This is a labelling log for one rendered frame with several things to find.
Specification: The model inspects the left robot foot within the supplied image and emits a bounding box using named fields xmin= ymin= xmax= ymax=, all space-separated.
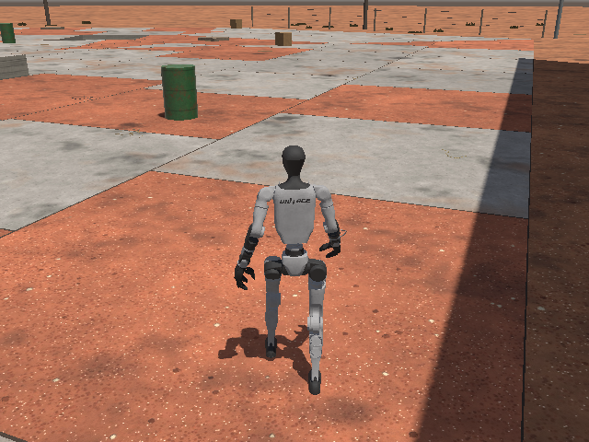
xmin=265 ymin=337 xmax=277 ymax=358

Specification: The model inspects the humanoid robot torso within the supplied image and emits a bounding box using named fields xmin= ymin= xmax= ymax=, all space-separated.
xmin=273 ymin=181 xmax=316 ymax=276

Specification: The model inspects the robot right hand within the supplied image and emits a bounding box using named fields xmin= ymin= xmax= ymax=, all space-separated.
xmin=319 ymin=242 xmax=341 ymax=258

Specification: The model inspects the robot left hand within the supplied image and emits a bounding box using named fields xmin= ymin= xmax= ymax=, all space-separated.
xmin=234 ymin=265 xmax=255 ymax=290

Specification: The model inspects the left robot forearm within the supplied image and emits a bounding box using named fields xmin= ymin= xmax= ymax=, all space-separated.
xmin=237 ymin=224 xmax=259 ymax=268

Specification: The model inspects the robot right upper arm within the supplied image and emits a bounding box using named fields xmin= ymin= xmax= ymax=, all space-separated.
xmin=313 ymin=184 xmax=338 ymax=233

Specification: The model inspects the robot left upper arm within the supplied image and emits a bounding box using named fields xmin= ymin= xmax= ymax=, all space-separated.
xmin=250 ymin=186 xmax=275 ymax=238

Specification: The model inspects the right robot forearm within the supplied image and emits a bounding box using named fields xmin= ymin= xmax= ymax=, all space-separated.
xmin=328 ymin=219 xmax=341 ymax=247

